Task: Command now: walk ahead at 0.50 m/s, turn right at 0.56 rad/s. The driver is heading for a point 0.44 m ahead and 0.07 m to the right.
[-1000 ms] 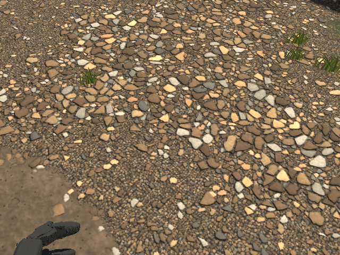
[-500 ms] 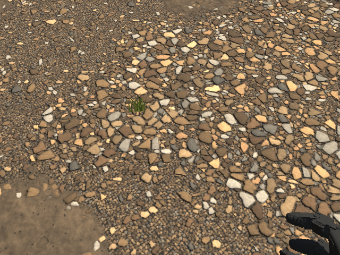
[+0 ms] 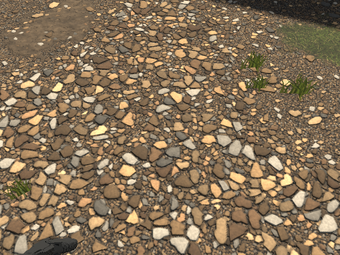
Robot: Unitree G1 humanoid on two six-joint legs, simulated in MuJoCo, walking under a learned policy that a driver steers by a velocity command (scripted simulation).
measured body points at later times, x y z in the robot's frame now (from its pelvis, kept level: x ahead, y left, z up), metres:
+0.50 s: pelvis +0.29 +0.00 +0.00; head +0.31 -0.01 +0.45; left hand +0.41 +0.28 -0.10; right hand +0.44 -0.29 -0.06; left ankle +0.44 +0.08 -0.72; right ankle +0.13 -0.09 -0.71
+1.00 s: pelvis +0.39 -0.02 +0.02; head +0.39 -0.03 +0.47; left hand +0.61 +0.17 -0.08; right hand +0.42 -0.30 -0.11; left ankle +0.44 +0.08 -0.72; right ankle +0.35 -0.15 -0.72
